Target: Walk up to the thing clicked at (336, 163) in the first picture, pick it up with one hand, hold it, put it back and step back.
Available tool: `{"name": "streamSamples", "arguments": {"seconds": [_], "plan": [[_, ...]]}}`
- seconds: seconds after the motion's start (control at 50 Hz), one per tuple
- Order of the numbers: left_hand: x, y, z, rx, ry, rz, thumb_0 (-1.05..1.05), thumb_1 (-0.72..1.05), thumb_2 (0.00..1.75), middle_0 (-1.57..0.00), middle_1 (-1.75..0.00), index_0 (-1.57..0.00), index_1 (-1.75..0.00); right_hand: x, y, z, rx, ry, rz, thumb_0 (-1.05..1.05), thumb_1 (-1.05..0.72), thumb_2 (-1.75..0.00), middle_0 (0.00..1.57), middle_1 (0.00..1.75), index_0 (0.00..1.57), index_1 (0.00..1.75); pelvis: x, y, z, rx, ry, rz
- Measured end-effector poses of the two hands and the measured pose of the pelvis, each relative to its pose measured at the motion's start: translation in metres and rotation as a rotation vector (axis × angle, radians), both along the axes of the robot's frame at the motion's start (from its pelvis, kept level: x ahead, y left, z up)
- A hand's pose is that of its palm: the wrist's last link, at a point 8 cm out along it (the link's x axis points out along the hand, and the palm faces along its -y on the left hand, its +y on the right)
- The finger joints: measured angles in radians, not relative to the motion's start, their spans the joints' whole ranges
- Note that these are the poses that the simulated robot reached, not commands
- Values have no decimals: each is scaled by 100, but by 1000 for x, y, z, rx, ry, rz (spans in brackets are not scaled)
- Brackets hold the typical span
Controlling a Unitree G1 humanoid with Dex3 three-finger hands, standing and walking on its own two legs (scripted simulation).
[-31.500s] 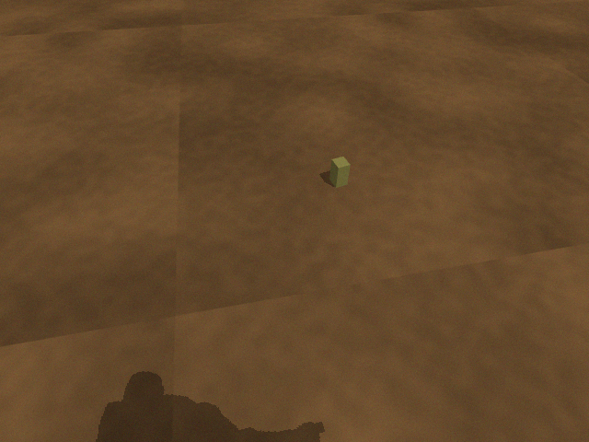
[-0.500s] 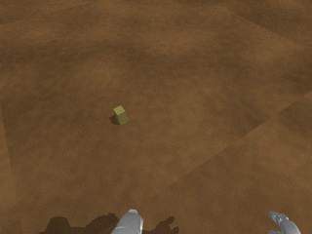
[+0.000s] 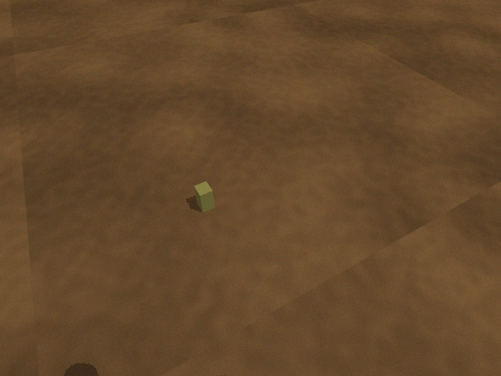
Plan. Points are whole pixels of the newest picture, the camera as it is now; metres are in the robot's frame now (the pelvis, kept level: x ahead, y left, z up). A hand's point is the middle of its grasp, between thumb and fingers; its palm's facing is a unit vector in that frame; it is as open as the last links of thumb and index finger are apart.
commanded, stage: step back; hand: left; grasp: from the side
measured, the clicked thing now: (204, 197) +1.03 +0.25 -0.70
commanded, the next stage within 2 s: stand in 0.62 s
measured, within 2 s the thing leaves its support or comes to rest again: neither
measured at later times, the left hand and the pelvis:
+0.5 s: hand out of the picture +0.13 +0.29 -0.15, palm faces +0.04 -0.92 -0.38, open 7.4 cm; pelvis +0.05 +0.02 +0.00, yaw +1 degrees
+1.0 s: hand out of the picture +0.13 +0.27 -0.14, palm faces +0.00 -0.94 -0.33, open 7.4 cm; pelvis +0.06 +0.02 +0.02, yaw +1 degrees
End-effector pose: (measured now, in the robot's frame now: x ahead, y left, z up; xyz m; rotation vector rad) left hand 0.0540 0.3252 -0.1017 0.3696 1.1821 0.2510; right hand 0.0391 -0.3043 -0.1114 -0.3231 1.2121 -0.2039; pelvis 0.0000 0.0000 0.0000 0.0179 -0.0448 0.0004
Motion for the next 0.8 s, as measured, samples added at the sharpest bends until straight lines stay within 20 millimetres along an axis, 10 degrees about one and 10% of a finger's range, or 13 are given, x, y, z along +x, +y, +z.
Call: {"name": "streamSamples", "arguments": {"seconds": [0.22,0.54,0.8], "plan": [[28,-35,-2,-24,-58,19,1,90,90,-21,-30,-20,-30,54,-14,-12,0,-1,37,0,-91,-90,20,30,20,30,22,-12,-3,-18,1,27],[73,8,-10,-30,-19,32,1,90,90,-21,-30,-20,-30,97,31,-7,3,19,39,0,-90,-90,20,30,20,30,55,19,0,-26,21,24],[93,1,-4,-68,-19,11,1,90,90,-21,-30,-20,-30,138,45,11,19,-77,67,0,-90,-90,20,30,20,30,61,25,12,-21,7,21]]}}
